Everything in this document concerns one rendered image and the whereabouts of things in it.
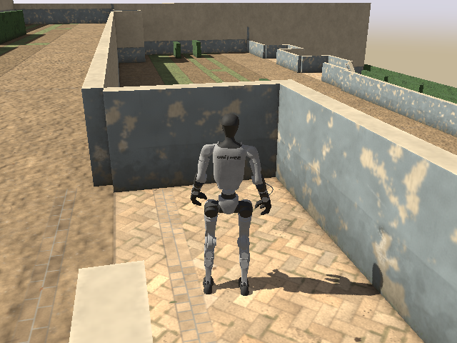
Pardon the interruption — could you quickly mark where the left robot hand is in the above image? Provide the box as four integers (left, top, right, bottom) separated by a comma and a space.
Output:
190, 192, 207, 206

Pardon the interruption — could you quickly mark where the robot left upper arm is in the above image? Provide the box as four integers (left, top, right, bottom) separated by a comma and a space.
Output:
196, 144, 215, 183

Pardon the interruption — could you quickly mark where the right robot shin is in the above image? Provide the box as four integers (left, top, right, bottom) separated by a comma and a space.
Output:
239, 237, 250, 286

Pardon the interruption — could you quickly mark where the right robot hand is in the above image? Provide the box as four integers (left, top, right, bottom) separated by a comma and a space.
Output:
255, 199, 271, 215

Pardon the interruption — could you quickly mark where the robot left thigh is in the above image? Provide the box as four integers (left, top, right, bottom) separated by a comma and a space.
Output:
204, 199, 219, 249

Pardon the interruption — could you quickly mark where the robot right upper arm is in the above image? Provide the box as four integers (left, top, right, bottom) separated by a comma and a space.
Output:
244, 145, 263, 185

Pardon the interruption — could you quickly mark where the right robot forearm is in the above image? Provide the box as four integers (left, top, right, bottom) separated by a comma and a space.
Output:
256, 174, 270, 202

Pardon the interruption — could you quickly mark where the left robot forearm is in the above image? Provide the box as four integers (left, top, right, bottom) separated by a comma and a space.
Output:
191, 172, 204, 195

